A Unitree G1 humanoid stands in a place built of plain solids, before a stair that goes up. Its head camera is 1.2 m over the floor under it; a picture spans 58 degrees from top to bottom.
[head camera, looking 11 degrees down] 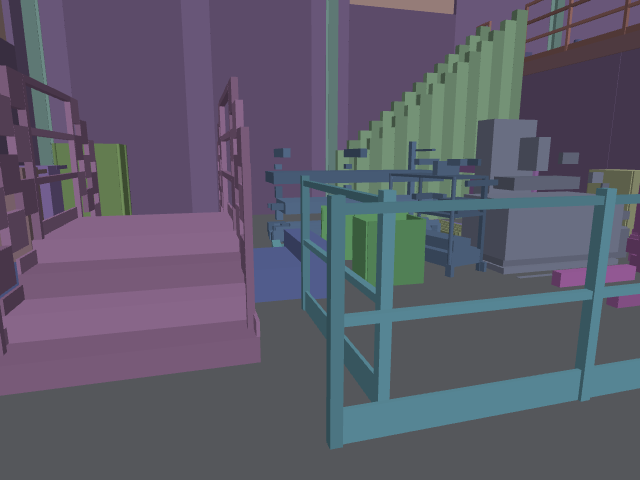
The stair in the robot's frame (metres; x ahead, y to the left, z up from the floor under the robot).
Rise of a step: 0.16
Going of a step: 0.30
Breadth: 1.40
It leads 16 degrees to the left of straight ahead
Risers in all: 4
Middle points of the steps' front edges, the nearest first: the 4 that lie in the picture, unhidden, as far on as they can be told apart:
2.19 1.02 0.16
2.47 1.10 0.32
2.76 1.19 0.48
3.05 1.27 0.64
